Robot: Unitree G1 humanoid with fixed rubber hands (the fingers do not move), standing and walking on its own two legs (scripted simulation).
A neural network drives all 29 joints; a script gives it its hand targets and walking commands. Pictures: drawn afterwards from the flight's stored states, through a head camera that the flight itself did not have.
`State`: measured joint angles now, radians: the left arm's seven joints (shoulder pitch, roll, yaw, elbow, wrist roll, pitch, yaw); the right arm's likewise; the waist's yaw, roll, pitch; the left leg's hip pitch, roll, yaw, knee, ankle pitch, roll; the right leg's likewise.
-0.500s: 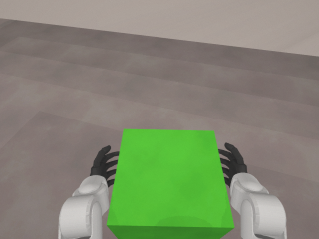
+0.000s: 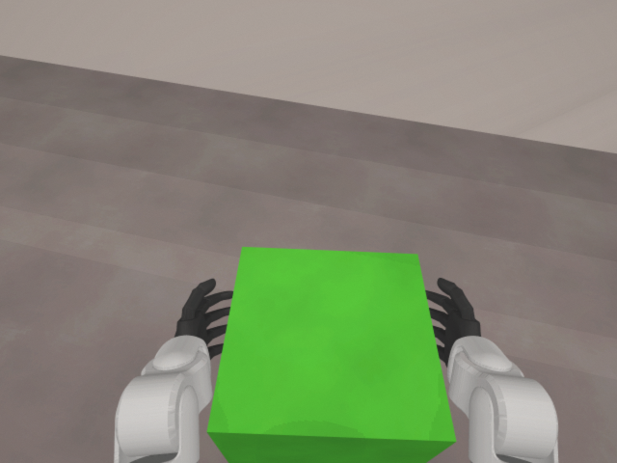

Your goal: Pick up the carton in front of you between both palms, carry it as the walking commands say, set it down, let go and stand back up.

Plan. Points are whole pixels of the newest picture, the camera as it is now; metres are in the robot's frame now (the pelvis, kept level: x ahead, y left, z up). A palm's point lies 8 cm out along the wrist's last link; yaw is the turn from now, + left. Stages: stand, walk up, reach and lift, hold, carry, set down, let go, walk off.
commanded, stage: carry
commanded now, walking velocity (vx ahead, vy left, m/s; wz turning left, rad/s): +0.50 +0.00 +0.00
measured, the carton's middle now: (323, 373) +0.25 +0.00 +0.00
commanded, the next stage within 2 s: none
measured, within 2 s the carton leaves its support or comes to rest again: neither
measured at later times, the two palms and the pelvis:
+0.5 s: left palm (250, 160) +0.58 +0.11 +0.08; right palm (421, 158) +0.61 -0.18 +0.07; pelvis +0.34 -0.05 +0.00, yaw +4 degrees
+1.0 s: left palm (241, 77) +0.91 +0.17 +0.06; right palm (371, 76) +0.91 -0.13 +0.07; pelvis +0.65 +0.02 -0.01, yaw +0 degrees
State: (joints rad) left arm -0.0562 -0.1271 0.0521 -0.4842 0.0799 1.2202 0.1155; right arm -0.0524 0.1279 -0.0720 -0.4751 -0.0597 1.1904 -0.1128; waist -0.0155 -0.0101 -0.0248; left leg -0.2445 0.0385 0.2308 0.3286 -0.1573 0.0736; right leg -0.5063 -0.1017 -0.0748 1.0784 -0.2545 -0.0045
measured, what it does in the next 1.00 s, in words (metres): walks ahead: right foot, then left foot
